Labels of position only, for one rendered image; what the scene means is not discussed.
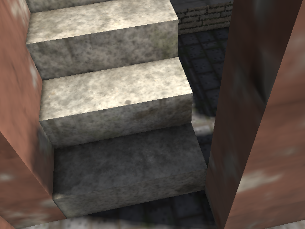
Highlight stairs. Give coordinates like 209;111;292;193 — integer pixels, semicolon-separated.
26;0;208;219

